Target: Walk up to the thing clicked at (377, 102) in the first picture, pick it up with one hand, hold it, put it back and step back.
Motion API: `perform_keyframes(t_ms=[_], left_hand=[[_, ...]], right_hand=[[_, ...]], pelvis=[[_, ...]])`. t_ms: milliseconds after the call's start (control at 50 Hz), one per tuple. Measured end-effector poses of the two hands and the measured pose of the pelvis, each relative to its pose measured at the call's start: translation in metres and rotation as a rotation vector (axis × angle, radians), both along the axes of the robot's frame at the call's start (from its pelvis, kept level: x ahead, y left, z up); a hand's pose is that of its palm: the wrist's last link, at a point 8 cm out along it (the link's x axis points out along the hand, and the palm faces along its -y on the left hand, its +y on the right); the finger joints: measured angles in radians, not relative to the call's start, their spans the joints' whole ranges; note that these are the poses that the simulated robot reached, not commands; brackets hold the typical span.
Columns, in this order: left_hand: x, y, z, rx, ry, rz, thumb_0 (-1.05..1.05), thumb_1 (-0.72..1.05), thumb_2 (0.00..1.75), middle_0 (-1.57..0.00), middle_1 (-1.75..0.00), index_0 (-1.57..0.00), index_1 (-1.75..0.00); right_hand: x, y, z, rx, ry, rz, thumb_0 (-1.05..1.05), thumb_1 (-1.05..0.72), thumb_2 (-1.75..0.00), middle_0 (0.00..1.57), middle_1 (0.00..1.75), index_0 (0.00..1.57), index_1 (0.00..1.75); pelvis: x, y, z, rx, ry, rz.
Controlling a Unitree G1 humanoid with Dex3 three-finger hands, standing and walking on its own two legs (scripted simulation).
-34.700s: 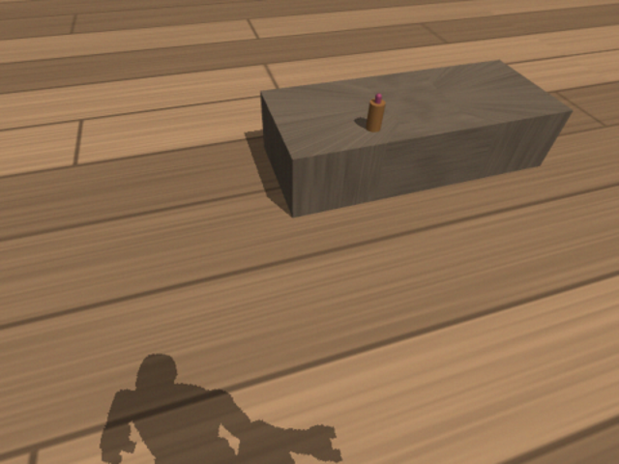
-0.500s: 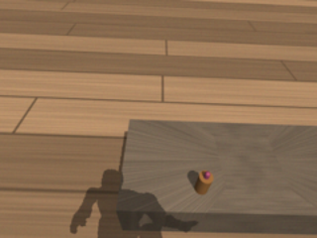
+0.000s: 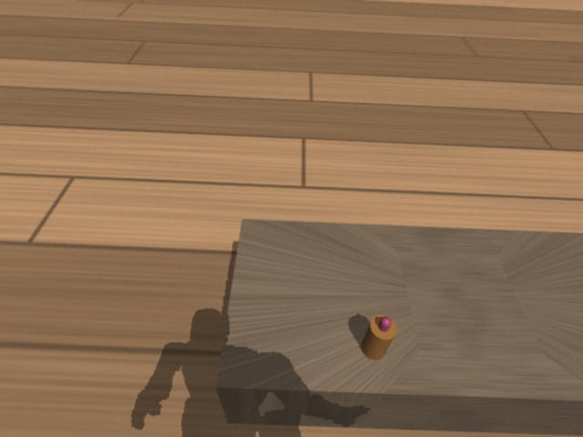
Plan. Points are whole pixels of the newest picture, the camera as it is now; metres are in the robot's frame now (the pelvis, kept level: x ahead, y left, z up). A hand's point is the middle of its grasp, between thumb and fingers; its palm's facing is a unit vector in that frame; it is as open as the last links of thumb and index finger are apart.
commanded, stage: stand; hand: right
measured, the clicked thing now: (379, 334) +0.45 -0.24 -0.37
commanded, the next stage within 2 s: step back in 0.60 s
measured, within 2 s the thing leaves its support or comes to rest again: neither
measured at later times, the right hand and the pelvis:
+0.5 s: hand out of the picture +0.07 -0.25 -0.16, palm faces -0.03 +0.94 -0.35, open 7.4 cm; pelvis +0.00 +0.00 +0.00, yaw +1 degrees
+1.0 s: hand out of the picture +0.05 -0.29 -0.17, palm faces -0.02 +0.93 -0.37, open 7.4 cm; pelvis -0.07 -0.02 -0.02, yaw +1 degrees
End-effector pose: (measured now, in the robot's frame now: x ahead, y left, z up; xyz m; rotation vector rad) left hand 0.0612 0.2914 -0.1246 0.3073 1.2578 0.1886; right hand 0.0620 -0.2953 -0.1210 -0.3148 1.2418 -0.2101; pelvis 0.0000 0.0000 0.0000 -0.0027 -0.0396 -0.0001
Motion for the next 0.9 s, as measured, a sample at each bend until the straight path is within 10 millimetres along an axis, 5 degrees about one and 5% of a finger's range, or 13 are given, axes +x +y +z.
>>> perform_keyframes(t_ms=[620,900], left_hand=[[-0.006,0.001,0.001,0.004,0.01,0.021,0.0,0.9,0.9,-0.21,-0.3,-0.2,-0.3],[-0.023,0.002,-0.003,0.082,-0.037,-0.005,0.0,0.9,0.9,-0.2,-0.3,-0.2,-0.3]], right_hand=[[0.002,-0.003,-0.001,0.004,0.012,0.01,0.01,-0.91,-0.9,0.2,0.3,0.2,0.3],[0.004,-0.043,-0.016,-0.029,-0.055,0.011,0.01,-0.91,-0.9,0.2,0.3,0.2,0.3]], pelvis=[[0.0,-0.002,0.0,0.0,0.007,0.012],[-0.051,-0.022,-0.023,0.004,-0.004,0.019]])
